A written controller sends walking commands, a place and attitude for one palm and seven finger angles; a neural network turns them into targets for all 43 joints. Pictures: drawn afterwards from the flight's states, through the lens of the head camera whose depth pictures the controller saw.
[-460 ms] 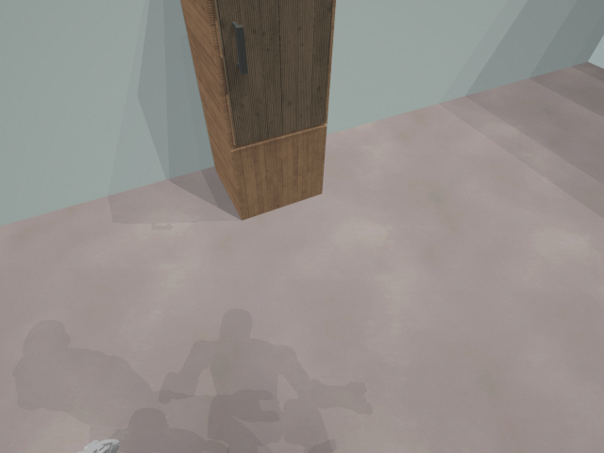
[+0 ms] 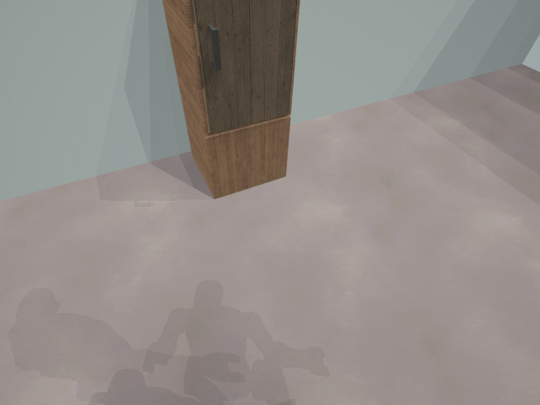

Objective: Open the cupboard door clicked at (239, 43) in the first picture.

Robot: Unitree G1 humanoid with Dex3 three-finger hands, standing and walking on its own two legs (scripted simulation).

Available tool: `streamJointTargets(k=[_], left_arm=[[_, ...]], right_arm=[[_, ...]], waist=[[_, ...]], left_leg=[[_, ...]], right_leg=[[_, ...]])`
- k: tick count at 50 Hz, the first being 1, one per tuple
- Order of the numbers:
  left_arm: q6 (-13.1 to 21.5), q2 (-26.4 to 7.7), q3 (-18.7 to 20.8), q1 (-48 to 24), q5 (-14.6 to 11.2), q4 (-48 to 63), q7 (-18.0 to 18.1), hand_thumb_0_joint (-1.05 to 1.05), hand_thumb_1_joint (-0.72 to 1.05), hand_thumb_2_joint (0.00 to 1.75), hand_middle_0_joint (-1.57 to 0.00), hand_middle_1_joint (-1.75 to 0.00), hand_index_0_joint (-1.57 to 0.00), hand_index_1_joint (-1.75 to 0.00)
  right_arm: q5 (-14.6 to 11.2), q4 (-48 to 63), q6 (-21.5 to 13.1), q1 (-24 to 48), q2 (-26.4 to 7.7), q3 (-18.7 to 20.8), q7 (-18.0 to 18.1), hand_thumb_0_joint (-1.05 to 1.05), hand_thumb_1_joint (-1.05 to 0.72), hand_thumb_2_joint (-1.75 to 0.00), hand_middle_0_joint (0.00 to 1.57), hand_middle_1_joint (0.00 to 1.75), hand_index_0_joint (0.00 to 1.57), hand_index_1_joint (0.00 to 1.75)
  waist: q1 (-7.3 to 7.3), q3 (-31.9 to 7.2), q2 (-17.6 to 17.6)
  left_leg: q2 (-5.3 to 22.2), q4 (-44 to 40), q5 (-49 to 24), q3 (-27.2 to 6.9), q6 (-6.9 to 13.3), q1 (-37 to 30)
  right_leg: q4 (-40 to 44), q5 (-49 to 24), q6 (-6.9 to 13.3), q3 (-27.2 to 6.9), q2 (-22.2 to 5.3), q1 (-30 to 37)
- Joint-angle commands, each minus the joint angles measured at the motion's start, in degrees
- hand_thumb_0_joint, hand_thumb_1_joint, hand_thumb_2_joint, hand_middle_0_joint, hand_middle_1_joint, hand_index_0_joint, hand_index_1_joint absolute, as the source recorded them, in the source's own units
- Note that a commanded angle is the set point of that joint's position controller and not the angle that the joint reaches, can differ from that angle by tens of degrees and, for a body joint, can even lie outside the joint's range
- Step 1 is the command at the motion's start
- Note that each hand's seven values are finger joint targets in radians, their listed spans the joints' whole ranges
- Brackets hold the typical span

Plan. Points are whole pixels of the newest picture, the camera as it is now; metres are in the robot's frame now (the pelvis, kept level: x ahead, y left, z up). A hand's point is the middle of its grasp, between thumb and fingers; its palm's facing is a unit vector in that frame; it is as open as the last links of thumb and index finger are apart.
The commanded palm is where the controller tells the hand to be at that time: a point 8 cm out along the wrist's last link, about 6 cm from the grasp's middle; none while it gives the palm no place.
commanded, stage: stand and wait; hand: left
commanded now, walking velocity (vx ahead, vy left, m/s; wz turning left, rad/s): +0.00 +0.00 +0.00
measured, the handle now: (214, 47) +1.19 +0.27 +0.01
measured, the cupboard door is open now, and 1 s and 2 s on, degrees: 0 0 0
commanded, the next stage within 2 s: look at it before walking up in 0.36 s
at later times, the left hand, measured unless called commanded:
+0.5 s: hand out of the picture +0.06 +0.25 -0.15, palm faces -0.03 -0.94 -0.33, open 7.4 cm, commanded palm none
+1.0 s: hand out of the picture +0.05 +0.25 -0.15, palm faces -0.03 -0.94 -0.34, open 7.4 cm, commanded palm none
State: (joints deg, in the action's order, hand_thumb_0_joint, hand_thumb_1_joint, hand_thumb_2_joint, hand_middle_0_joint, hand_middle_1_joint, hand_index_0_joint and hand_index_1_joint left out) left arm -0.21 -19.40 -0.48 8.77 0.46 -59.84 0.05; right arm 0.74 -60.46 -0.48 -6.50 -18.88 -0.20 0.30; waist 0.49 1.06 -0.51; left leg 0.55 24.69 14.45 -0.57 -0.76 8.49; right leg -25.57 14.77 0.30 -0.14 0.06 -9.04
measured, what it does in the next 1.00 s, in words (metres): stands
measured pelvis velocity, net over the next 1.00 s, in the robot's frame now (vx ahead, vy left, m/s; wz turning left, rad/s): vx -0.01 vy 0.00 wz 0.00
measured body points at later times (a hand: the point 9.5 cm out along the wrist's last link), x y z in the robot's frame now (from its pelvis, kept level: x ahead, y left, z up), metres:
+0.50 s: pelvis -0.01 +0.00 +0.00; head -0.02 +0.00 +0.45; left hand +0.06 +0.30 -0.13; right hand +0.06 -0.29 -0.13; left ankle -0.01 +0.13 -0.74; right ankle -0.01 -0.12 -0.74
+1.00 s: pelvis -0.01 +0.00 +0.00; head +0.00 +0.00 +0.45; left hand +0.06 +0.30 -0.13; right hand +0.07 -0.29 -0.13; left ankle -0.01 +0.13 -0.74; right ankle -0.01 -0.12 -0.74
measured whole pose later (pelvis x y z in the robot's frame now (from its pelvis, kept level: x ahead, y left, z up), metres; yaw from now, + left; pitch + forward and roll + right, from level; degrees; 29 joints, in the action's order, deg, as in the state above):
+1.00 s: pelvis -0.01 +0.00 +0.00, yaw +0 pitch -1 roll +0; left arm 0.2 -19.8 -0.6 8.7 0.6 -62.4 -0.1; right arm 0.4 -63.7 -0.8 -6.9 -19.1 -0.5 0.0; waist 0.4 1.8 -0.3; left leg 0.5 21.6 11.9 -0.4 -0.7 8.2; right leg -22.3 12.1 0.1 -0.3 0.0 -8.7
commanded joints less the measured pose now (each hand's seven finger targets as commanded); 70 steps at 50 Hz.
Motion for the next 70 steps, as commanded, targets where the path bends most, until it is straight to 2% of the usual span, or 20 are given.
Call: streamJointTargets(k=[1,6,10,16,25,44,54,56,57,59,60,61,63,64,65,66,67,68,69,70], left_arm=[[1.5,-11.8,2.6,-3.5,0.1,3.4,0.7,0.00,0.90,0.90,-0.20,-0.30,-0.20,-0.30],[1.6,-12.0,2.5,-3.1,0.0,2.4,0.6,0.00,0.90,0.90,-0.20,-0.30,-0.20,-0.30],[1.6,-12.0,2.5,-3.1,0.0,1.9,0.6,0.00,0.90,0.90,-0.20,-0.30,-0.20,-0.30],[1.6,-12.0,2.3,-3.2,0.0,1.4,0.6,0.00,0.90,0.90,-0.20,-0.30,-0.20,-0.30],[1.6,-11.8,2.3,-3.1,0.1,1.5,0.5,0.00,0.90,0.90,-0.20,-0.30,-0.20,-0.30],[1.7,-11.8,2.3,-2.7,0.2,1.2,0.5,0.00,0.90,0.90,-0.20,-0.30,-0.20,-0.30],[1.9,-12.0,2.3,-2.3,0.2,0.9,0.6,0.00,0.90,0.90,-0.20,-0.30,-0.20,-0.30],[0.9,-6.3,1.2,0.8,0.1,-0.2,0.7,0.00,0.90,0.90,-0.20,-0.30,-0.20,-0.30],[0.3,-5.3,1.2,2.4,0.3,-0.4,0.6,0.00,0.90,0.90,-0.20,-0.30,-0.20,-0.30],[-0.6,-5.7,1.9,3.3,0.7,0.8,-0.1,0.00,0.90,0.90,-0.20,-0.30,-0.20,-0.30],[-0.8,-5.8,2.3,3.8,0.8,1.6,-0.4,0.00,0.90,0.90,-0.20,-0.30,-0.20,-0.30],[-0.9,-5.9,2.7,4.3,0.9,2.5,-0.6,0.00,0.90,0.90,-0.20,-0.30,-0.20,-0.30],[-0.7,-5.0,3.3,5.4,0.9,4.2,-1.0,0.00,0.90,0.90,-0.20,-0.30,-0.20,-0.30],[-0.4,-4.3,3.5,5.3,0.9,5.1,-1.2,0.00,0.90,0.90,-0.20,-0.30,-0.20,-0.30],[-0.1,-2.8,3.6,5.4,0.8,6.1,-1.5,0.00,0.90,0.90,-0.20,-0.30,-0.20,-0.30],[0.4,-1.1,3.7,4.9,0.7,7.1,-1.7,0.00,0.90,0.90,-0.20,-0.30,-0.20,-0.30],[0.7,-0.8,3.8,2.1,0.7,8.4,-1.9,0.00,0.90,0.90,-0.20,-0.30,-0.20,-0.30],[1.0,0.1,4.0,0.9,0.7,9.3,-2.1,0.00,0.90,0.90,-0.20,-0.30,-0.20,-0.30],[1.3,0.9,4.1,1.2,0.7,9.4,-2.3,0.00,0.90,0.90,-0.20,-0.30,-0.20,-0.30],[1.4,1.7,4.4,3.9,0.7,8.5,-2.5,0.00,0.90,0.90,-0.20,-0.30,-0.20,-0.30]], right_arm=[[0.0,3.2,-1.4,3.3,-11.7,2.4,0.7,0.00,-0.90,-0.90,0.20,0.30,0.20,0.30],[-0.1,2.1,-1.3,2.6,-11.9,2.2,0.6,0.00,-0.90,-0.90,0.20,0.30,0.20,0.30],[-0.1,1.4,-1.3,2.3,-12.0,2.1,0.6,0.00,-0.90,-0.90,0.20,0.30,0.20,0.30],[-0.1,0.8,-1.2,2.1,-12.0,2.1,0.5,0.00,-0.90,-0.90,0.20,0.30,0.20,0.30],[-0.1,0.5,-1.4,1.7,-11.9,2.1,0.4,0.00,-0.90,-0.90,0.20,0.30,0.20,0.30],[-0.3,0.4,-1.4,2.2,-12.1,2.1,0.4,0.00,-0.90,-0.90,0.20,0.30,0.20,0.30],[-0.4,0.4,-1.4,2.6,-12.2,2.1,0.5,0.00,-0.90,-0.90,0.20,0.30,0.20,0.30],[0.1,-0.8,-0.7,-0.3,-6.4,0.9,0.4,0.00,-0.90,-0.90,0.20,0.30,0.20,0.30],[0.2,-0.9,-0.3,-2.1,-5.1,0.8,0.4,0.00,-0.90,-0.90,0.20,0.30,0.20,0.30],[0.5,-0.1,0.2,-3.2,-5.5,1.3,0.3,0.00,-0.90,-0.90,0.20,0.30,0.20,0.30],[0.6,0.6,0.2,-3.4,-5.9,1.8,0.3,0.00,-0.90,-0.90,0.20,0.30,0.20,0.30],[0.6,1.3,0.1,-4.1,-6.2,2.1,0.3,0.00,-0.90,-0.90,0.20,0.30,0.20,0.30],[0.5,2.4,-0.3,-5.9,-6.8,3.0,0.4,0.00,-0.90,-0.90,0.20,0.30,0.20,0.30],[0.5,2.6,-0.6,-7.2,-7.2,3.4,0.5,0.00,-0.90,-0.90,0.20,0.30,0.20,0.30],[0.4,2.9,-1.0,-8.6,-8.0,3.8,0.7,0.00,-0.90,-0.90,0.20,0.30,0.20,0.30],[0.3,2.9,-1.5,-9.8,-9.0,4.4,0.9,0.00,-0.90,-0.90,0.20,0.30,0.20,0.30],[0.2,2.8,-2.0,-11.5,-8.8,4.8,0.9,0.00,-0.90,-0.90,0.20,0.30,0.20,0.30],[0.4,2.7,-2.3,-12.0,-8.0,4.8,0.9,0.00,-0.90,-0.90,0.20,0.30,0.20,0.30],[0.6,2.8,-2.5,-11.6,-7.2,4.7,1.0,0.00,-0.90,-0.90,0.20,0.30,0.20,0.30],[0.8,3.0,-2.5,-9.9,-6.7,4.6,1.0,0.00,-0.90,-0.90,0.20,0.30,0.20,0.30]], waist=[[-0.43,-3.1,0.9],[-0.34,-3.1,-0.2],[-0.37,-2.8,0.7],[-0.33,-1.3,-0.3],[-0.32,-1.7,0.5],[-0.30,-2.3,0.3],[-0.32,-3.7,0.1],[-0.37,-3.9,-0.2],[-0.38,-3.3,-0.4],[-0.22,2.0,-1.2],[-0.25,4.1,-1.0],[-0.35,5.7,-0.9],[-0.74,6.0,1.0],[-1.13,6.4,3.7],[-1.65,6.1,7.4],[-1.98,5.3,11.9],[-3.03,5.1,12.6],[-3.20,5.4,11.1],[-2.51,5.4,10.1],[-0.78,4.5,8.9]], left_leg=[[5.6,-4.3,-10.8,-4.4,2.5,-0.1],[5.7,-4.7,-10.0,-4.3,2.4,-0.2],[5.7,-5.2,-9.0,-4.5,2.3,-0.1],[5.8,-5.9,-7.6,-4.8,2.3,0.2],[5.9,-6.4,-7.2,-5.2,2.4,0.6],[6.1,-6.6,-9.2,-5.3,2.4,-0.5],[6.3,-6.0,-12.8,-4.7,2.2,-2.2],[6.1,-4.4,-7.3,-2.6,1.1,-2.9],[5.9,-3.2,-2.2,-1.4,1.0,-2.3],[5.7,-2.8,9.3,-0.9,1.3,2.3],[5.8,-2.7,13.0,-1.0,1.6,3.4],[6.2,-2.4,15.2,-1.4,2.0,4.3],[8.2,-2.3,18.9,-3.3,3.4,2.7],[10.3,-3.6,20.7,-5.6,4.6,1.7],[13.5,-6.3,20.7,-9.3,6.4,-0.8],[18.0,-8.7,16.5,-12.9,8.8,-4.4],[21.5,-9.6,9.4,-13.8,11.1,-7.2],[22.7,-8.5,1.2,-12.1,12.0,-7.9],[22.4,-6.0,-5.6,-8.7,11.3,-6.8],[20.6,-2.4,-7.9,-3.7,9.0,-2.7]], right_leg=[[5.1,-11.0,2.0,-5.9,-6.9,0.8],[6.0,-10.1,1.9,-5.9,-7.2,1.1],[6.5,-8.5,1.9,-6.1,-7.1,0.8],[7.4,-5.9,1.8,-6.5,-7.0,-0.7],[7.7,-4.8,1.7,-6.6,-6.9,-0.5],[7.5,-7.6,1.4,-5.9,-6.9,0.1],[7.1,-13.0,1.5,-5.9,-7.3,1.4],[6.8,-7.6,1.1,-6.6,-6.6,0.3],[6.4,-2.2,1.3,-7.5,-6.2,-0.9],[7.0,10.3,2.1,-9.9,-5.1,-5.4],[6.6,13.8,2.7,-10.9,-4.6,-7.8],[5.6,15.7,3.1,-11.5,-3.9,-9.6],[1.3,17.1,3.5,-11.0,-2.1,-13.9],[-2.6,17.0,3.3,-9.7,-0.7,-16.5],[-8.7,14.3,2.6,-6.5,1.5,-19.7],[-15.8,10.7,1.7,-1.8,2.8,-22.7],[-20.7,13.8,0.8,0.5,0.6,-25.9],[-21.8,16.1,0.4,0.8,-1.6,-26.9],[-20.0,16.3,0.5,1.2,-2.8,-24.3],[-15.8,13.9,0.7,2.8,-2.7,-17.3]])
